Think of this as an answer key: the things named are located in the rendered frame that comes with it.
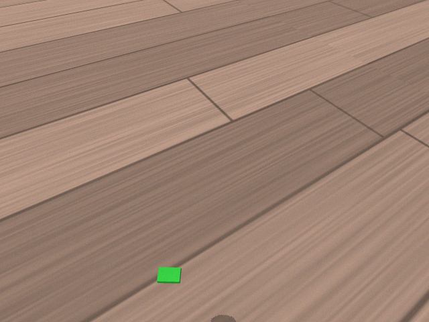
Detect small box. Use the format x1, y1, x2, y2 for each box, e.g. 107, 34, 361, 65
157, 267, 181, 284

